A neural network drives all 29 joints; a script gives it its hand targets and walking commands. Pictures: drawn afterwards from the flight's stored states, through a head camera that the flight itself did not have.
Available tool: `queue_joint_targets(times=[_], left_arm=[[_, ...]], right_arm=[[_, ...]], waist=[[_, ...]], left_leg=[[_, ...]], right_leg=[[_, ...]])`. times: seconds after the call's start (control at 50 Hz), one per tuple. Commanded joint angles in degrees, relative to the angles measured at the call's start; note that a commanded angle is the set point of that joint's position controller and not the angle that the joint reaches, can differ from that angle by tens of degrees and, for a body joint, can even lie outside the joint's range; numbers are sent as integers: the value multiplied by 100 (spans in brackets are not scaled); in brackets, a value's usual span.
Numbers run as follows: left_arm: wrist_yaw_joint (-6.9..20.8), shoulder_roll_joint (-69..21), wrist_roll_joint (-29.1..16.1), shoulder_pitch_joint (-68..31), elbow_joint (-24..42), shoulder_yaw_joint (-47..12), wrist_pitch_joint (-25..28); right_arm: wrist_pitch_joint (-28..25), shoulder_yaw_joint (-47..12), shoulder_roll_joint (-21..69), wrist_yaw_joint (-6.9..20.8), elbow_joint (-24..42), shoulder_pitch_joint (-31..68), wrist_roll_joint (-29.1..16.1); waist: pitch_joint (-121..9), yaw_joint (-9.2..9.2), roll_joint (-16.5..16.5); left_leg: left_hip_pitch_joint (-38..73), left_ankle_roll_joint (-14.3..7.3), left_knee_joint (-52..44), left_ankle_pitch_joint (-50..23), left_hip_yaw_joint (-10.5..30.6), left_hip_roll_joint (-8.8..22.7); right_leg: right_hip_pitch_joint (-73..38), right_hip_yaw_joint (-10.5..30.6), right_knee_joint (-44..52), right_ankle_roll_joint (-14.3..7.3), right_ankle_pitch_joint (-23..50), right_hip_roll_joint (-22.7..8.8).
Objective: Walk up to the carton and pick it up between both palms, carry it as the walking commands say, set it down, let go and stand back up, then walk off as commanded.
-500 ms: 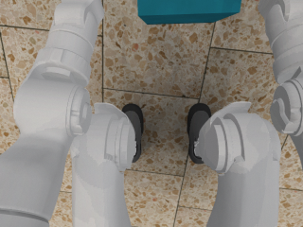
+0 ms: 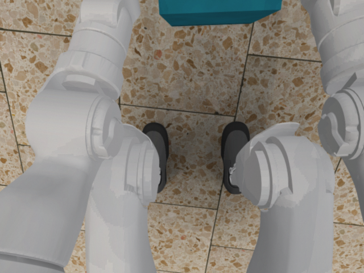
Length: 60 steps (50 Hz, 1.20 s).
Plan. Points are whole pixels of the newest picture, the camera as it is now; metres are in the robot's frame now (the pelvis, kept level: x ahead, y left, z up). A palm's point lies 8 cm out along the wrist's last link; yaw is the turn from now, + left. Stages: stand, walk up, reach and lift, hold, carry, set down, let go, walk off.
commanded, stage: reach and lift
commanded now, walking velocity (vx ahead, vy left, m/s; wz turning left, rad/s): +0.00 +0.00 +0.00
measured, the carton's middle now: out of the picture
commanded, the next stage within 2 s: none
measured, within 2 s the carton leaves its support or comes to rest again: leaves its support in 0.84 s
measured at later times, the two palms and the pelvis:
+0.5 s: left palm out of the picture +0.55 +0.11 -0.20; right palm out of the picture +0.55 -0.18 -0.20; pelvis +0.00 +0.00 -0.02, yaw +0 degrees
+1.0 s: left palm out of the picture +0.55 +0.11 -0.15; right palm out of the picture +0.55 -0.14 -0.16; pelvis -0.01 +0.01 +0.00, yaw -1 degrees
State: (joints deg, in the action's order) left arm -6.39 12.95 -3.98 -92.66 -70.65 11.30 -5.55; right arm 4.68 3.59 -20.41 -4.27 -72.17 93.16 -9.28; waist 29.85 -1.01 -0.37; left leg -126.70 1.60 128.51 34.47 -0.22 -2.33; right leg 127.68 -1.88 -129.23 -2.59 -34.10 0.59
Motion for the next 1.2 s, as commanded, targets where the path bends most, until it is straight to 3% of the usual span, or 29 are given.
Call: queue_joint_targets(times=[0.0, 0.04, 0.1, 0.12, 0.16, 0.2, 0.26, 0.28, 0.3, 0.36, 0.48, 0.52, 0.54, 0.56, 0.6, 0.62, 0.72, 0.76, 0.8, 0.88, 0.94, 0.98, 1.04, 1.06, 1.08, 1.1, 1.14, 1.16, 1.18], left_arm=[[1045, -3907, -66, -2215, 1197, -706, 75], [1184, -4220, 34, -2058, 1077, -684, -36], [1417, -4819, 50, -2201, 1245, -667, -147], [1454, -4967, 45, -2094, 1164, -700, -200], [1507, -5036, -9, -1964, 1326, -681, -197], [1539, -5294, -155, -2106, 1275, -793, -223], [1567, -5310, -173, -1765, 1156, -723, -247], [1573, -5295, -328, -2050, 1385, -852, -196], [1573, -5197, -248, -1920, 1275, -805, -209], [1615, -5475, -340, -1931, 1385, -863, -189], [1550, -5518, -474, -2089, 1303, -940, -153], [1526, -5728, -533, -2149, 1282, -997, -173], [1489, -5697, -588, -2314, 1446, -1028, -139], [1485, -5708, -655, -2466, 1469, -1023, -135], [1449, -5613, -683, -2592, 1668, -1135, -154], [1421, -5743, -730, -2627, 1580, -1147, -159], [1275, -5758, -980, -3330, 2277, -1349, -179], [1215, -5983, -997, -3489, 2765, -1458, -214], [1159, -6163, -1103, -3898, 3321, -1646, -252], [1156, -6345, -1031, -3901, 3260, -1567, -449], [1211, -6348, -578, -3715, 2926, -1256, -566], [1269, -6342, -575, -3949, 2968, -1264, -626], [1243, -6376, -576, -4340, 3149, -1311, -726], [1235, -6458, -565, -4393, 3183, -1374, -767], [1231, -6629, -662, -4402, 3061, -1471, -799], [1236, -6461, -530, -4278, 3118, -1484, -874], [1225, -6720, -461, -4096, 2928, -1428, -966], [1232, -6648, -529, -4271, 3138, -1539, -949], [1223, -6741, -433, -4206, 2951, -1447, -986]], right_arm=[[0, -850, 4143, 1236, 1124, 2731, 43], [94, -790, 4447, 1450, 1282, 2817, -10], [199, -839, 4858, 1651, 1443, 2752, 54], [220, -883, 5003, 1736, 1497, 2767, -1], [297, -915, 5246, 1778, 1551, 2544, 2], [347, -835, 5230, 1832, 1348, 2390, 99], [378, -1004, 5366, 1880, 1734, 2596, -7], [373, -1055, 5334, 1877, 1652, 2563, -74], [394, -1059, 5352, 1898, 1646, 2478, -70], [434, -967, 5664, 1939, 1428, 2247, 31], [410, -978, 5590, 1933, 1492, 2587, -93], [415, -1002, 5657, 1936, 1548, 2465, 3], [413, -1090, 5745, 1914, 1613, 2685, -115], [408, -1022, 5677, 1879, 1633, 2731, -26], [443, -1142, 5773, 1884, 1681, 2794, -120], [460, -1117, 5841, 1854, 1699, 2816, -92], [478, -1475, 6033, 1772, 2346, 3313, -359], [496, -1577, 6047, 1730, 2727, 3623, -553], [499, -1599, 6162, 1642, 3079, 3670, -569], [548, -1497, 5966, 1468, 3064, 3869, -285], [641, -1218, 6172, 1460, 2411, 3549, 5], [710, -1009, 6057, 1422, 2244, 3542, 272], [798, -992, 6255, 1339, 2602, 3971, 369], [811, -1028, 6301, 1331, 2697, 3987, 309], [809, -992, 6034, 1317, 2787, 4161, 370], [892, -1057, 6284, 1347, 2780, 4026, 308], [901, -1182, 6295, 1348, 3156, 4396, 288], [930, -1345, 6343, 1327, 3215, 4233, 287], [935, -1222, 6317, 1349, 3188, 4355, 296]], waist=[[-5755, 145, 198], [-5525, 298, -49], [-5357, 171, 239], [-5452, 295, 94], [-5320, 301, 348], [-5213, 118, 144], [-5243, 351, 305], [-5217, 106, 419], [-4983, 380, 314], [-4941, 231, 334], [-4990, 318, 179], [-5100, 177, 150], [-5367, 298, 197], [-5354, 40, 369], [-5741, 233, 314], [-5882, 140, 281], [-7549, 233, 442], [-8557, 338, 113], [-9587, 196, 156], [-9950, -8, 344], [-9173, 276, 213], [-9095, -65, 322], [-9919, -129, 426], [-10148, -106, 216], [-10214, -288, 109], [-10384, -65, 121], [-10567, -9, 52], [-10921, -183, 238], [-10692, -14, 53]], left_leg=[[2490, -166, -525, -2029, -275, -583], [2743, -185, -593, -2006, -311, -556], [2458, -310, -495, -1765, -202, -565], [2517, -319, -471, -1780, -265, -599], [2345, -362, -416, -1817, -225, -592], [2403, -367, -380, -1914, -188, -558], [2396, -388, -325, -1939, -228, -594], [2381, -401, -291, -1835, -189, -557], [2274, -374, -323, -1841, -243, -547], [2027, -392, -316, -1793, -259, -573], [2173, -376, -317, -1892, -273, -563], [2330, -345, -281, -1998, -265, -548], [2379, -361, -245, -2108, -261, -564], [2280, -395, -221, -2168, -171, -592], [2630, -355, -293, -2210, -214, -584], [2905, -335, -247, -2449, -237, -570], [3422, -272, -252, -2842, -293, -606], [4092, -245, -338, -3214, -312, -665], [4371, -169, -361, -3476, -313, -700], [3948, -122, -508, -3100, -353, -691], [3515, -105, -737, -2405, -495, -692], [3240, -97, -852, -2047, -438, -682], [3516, -62, -896, -1936, -457, -706], [3747, -45, -907, -2023, -455, -677], [3886, -30, -934, -1997, -436, -670], [4095, -3, -983, -2002, -493, -679], [4150, -11, -1020, -2143, -447, -681], [4307, 1, -976, -2218, -420, -656], [4284, 9, -1059, -2171, -484, -665]], right_leg=[[-3164, 384, 775, 220, 2384, 513], [-2779, 349, 850, 210, 2114, 530], [-2613, 266, 744, 184, 1967, 531], [-2580, 263, 713, 164, 1893, 564], [-2597, 313, 715, 190, 1955, 550], [-2434, 290, 673, 116, 2020, 549], [-2487, 307, 646, 155, 1937, 564], [-2508, 290, 661, 140, 1948, 549], [-2495, 332, 652, 132, 1959, 553], [-2515, 331, 635, 43, 1972, 600], [-2490, 269, 543, 27, 1976, 603], [-2498, 322, 611, -32, 2029, 643], [-2610, 356, 560, -3, 2122, 614], [-2635, 290, 516, -5, 2253, 611], [-2906, 319, 581, -15, 2245, 595], [-2833, 267, 606, 15, 2309, 635], [-3644, 171, 594, 24, 2828, 605], [-3957, 144, 578, 55, 3050, 628], [-4559, 165, 655, 34, 3500, 685], [-4928, 124, 745, 65, 3433, 699], [-4318, 51, 932, 68, 2650, 708], [-4359, 11, 978, 53, 2481, 686], [-4771, 5, 1141, 72, 2353, 665], [-4827, -14, 1134, 84, 2450, 682], [-4646, -80, 1108, 82, 2297, 644], [-4682, -51, 1261, 97, 2207, 654], [-4774, -24, 1312, 122, 2269, 602], [-5058, -67, 1218, 130, 2456, 670], [-4853, -96, 1284, 147, 2403, 617]])
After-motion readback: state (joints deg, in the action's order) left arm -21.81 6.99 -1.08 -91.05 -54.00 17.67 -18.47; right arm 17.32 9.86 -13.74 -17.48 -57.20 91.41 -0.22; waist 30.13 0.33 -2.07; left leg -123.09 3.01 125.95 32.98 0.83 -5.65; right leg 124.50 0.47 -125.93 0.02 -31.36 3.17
